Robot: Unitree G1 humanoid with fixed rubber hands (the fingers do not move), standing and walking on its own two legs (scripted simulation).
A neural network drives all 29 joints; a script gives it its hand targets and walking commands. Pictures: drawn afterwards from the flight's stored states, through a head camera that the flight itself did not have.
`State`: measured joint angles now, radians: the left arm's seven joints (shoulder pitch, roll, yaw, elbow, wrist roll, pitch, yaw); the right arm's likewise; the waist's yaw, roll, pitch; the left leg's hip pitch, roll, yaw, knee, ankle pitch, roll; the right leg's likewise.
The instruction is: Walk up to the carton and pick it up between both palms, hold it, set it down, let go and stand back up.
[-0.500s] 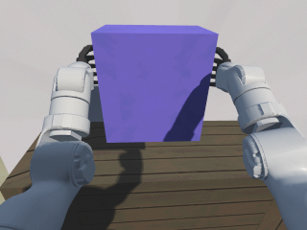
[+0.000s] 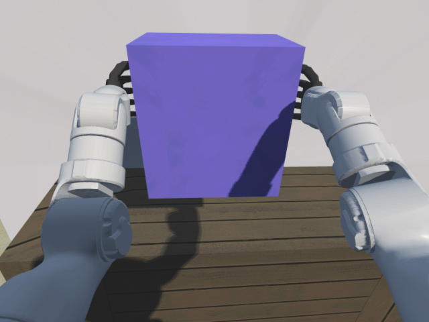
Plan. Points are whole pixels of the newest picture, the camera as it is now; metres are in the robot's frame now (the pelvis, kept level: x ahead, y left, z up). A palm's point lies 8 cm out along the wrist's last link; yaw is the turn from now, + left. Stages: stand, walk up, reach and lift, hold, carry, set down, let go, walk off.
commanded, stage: hold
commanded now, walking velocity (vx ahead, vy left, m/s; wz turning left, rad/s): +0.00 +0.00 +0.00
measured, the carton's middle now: (213, 115) +0.41 +0.01 +0.29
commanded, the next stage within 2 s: none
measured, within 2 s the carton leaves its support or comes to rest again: neither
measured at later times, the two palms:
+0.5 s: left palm (118, 100) +0.37 +0.17 +0.32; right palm (311, 104) +0.37 -0.16 +0.33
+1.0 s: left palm (124, 102) +0.38 +0.17 +0.32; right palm (312, 108) +0.37 -0.17 +0.32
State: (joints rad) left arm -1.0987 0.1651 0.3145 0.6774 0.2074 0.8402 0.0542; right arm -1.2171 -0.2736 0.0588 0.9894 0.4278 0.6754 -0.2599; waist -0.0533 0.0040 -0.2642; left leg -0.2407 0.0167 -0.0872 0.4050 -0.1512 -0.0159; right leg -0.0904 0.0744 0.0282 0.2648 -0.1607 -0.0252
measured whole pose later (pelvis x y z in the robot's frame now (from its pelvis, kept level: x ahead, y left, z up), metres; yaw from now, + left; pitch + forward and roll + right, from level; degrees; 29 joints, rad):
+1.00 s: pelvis +0.01 -0.01 +0.00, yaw -1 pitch -1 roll -2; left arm -1.06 0.17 0.29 0.62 0.22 0.87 0.04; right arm -1.16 -0.27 0.09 0.90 0.45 0.71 -0.28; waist -0.06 0.00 -0.25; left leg -0.20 0.02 -0.08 0.39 -0.17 -0.02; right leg -0.06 0.08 0.04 0.26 -0.17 -0.03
